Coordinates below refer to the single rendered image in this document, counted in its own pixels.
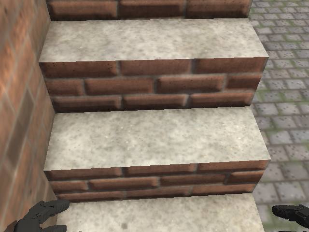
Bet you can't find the robot left hand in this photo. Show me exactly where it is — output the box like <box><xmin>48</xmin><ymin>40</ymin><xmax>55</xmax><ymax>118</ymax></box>
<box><xmin>14</xmin><ymin>199</ymin><xmax>81</xmax><ymax>232</ymax></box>

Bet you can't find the robot right hand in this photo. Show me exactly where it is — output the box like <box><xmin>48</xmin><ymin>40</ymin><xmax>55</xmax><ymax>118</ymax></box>
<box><xmin>271</xmin><ymin>204</ymin><xmax>309</xmax><ymax>232</ymax></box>

